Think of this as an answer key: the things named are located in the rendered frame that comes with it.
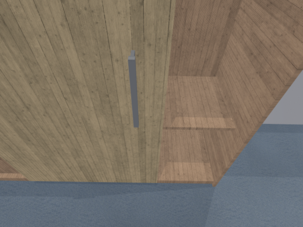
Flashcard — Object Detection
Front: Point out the wardrobe door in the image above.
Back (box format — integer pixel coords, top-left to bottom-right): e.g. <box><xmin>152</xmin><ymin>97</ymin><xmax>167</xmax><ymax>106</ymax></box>
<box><xmin>0</xmin><ymin>0</ymin><xmax>176</xmax><ymax>183</ymax></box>
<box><xmin>0</xmin><ymin>157</ymin><xmax>20</xmax><ymax>174</ymax></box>

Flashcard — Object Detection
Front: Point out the handle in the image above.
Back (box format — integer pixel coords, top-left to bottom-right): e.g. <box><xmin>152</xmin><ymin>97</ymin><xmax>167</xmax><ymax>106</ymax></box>
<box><xmin>128</xmin><ymin>50</ymin><xmax>139</xmax><ymax>128</ymax></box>

